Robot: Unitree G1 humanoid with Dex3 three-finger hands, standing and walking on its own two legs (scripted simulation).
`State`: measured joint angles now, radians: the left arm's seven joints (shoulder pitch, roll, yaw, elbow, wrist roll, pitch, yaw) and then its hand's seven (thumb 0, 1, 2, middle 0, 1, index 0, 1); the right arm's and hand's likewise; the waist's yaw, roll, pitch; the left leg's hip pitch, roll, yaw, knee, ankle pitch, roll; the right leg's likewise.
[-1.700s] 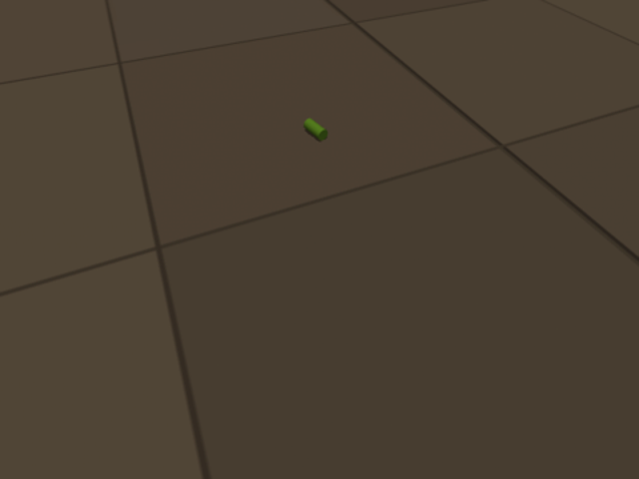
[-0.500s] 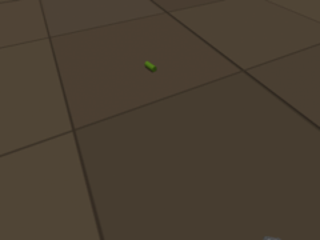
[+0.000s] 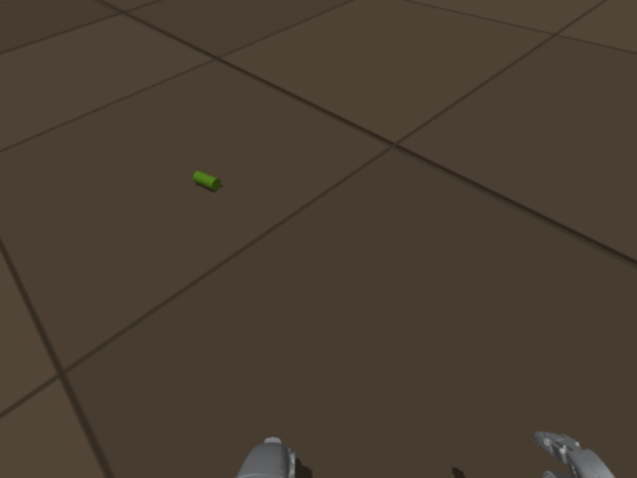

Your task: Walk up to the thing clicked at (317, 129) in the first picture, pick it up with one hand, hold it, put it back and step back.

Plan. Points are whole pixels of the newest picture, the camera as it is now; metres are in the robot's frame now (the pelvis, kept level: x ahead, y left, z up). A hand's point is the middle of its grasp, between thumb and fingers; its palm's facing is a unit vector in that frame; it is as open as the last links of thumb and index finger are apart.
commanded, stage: walk up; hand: left
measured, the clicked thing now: (207, 180) +1.57 +0.70 -0.74
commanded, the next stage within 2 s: none
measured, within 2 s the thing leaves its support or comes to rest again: neither
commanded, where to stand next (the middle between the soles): +1.07 +0.70 m, yaw -32 degrees
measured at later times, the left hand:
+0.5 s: hand (140, 298) +0.45 +0.38 -0.12, palm faces -0.25 -0.83 -0.50, open 7.4 cm
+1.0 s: hand (78, 270) +0.54 +0.57 -0.15, palm faces -0.27 -0.78 -0.57, open 7.4 cm
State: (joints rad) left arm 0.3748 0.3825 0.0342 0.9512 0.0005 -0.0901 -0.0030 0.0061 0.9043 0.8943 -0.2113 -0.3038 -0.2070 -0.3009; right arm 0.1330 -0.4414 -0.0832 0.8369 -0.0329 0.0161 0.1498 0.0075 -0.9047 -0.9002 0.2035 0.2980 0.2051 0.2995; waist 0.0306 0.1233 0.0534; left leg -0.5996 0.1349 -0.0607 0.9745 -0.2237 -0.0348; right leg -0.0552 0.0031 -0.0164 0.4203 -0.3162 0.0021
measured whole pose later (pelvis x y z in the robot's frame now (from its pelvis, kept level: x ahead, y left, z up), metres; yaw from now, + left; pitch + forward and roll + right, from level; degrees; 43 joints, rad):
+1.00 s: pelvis +0.47 +0.25 -0.04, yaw -16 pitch +0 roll -2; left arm 0.43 0.48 0.06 0.91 0.04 -0.09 0.05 0.01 0.90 0.89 -0.22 -0.30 -0.21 -0.30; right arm 0.19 -0.52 -0.15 0.76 -0.06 0.05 0.14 0.00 -0.90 -0.90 0.20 0.30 0.20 0.30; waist 0.02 0.10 0.04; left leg -0.51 0.14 -0.02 0.81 -0.33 -0.01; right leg -0.34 -0.16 0.04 0.74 -0.42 0.02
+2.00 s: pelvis +0.77 +0.54 -0.02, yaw -26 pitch -2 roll -1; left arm 0.29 0.47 0.06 0.98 -0.01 -0.06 0.09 0.01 0.91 0.89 -0.21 -0.30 -0.20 -0.30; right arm 0.33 -0.42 -0.09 0.79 -0.06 0.06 0.08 0.00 -0.90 -0.90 0.21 0.30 0.21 0.30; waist -0.07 0.02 0.09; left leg -0.32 0.05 0.09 0.76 -0.40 0.03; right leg -0.59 0.00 -0.04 1.11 -0.42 -0.04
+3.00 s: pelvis +1.00 +0.78 -0.03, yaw -31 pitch -2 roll +0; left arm 0.18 0.38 0.03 0.90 0.01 -0.05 0.02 0.01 0.91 0.89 -0.21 -0.30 -0.21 -0.30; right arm 0.29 -0.36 -0.02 0.87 0.01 0.00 0.00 0.01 -0.90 -0.90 0.21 0.30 0.21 0.30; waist 0.00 0.02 0.14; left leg -0.36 -0.02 0.07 0.86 -0.49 0.01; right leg -0.40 0.00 -0.05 0.77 -0.35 -0.06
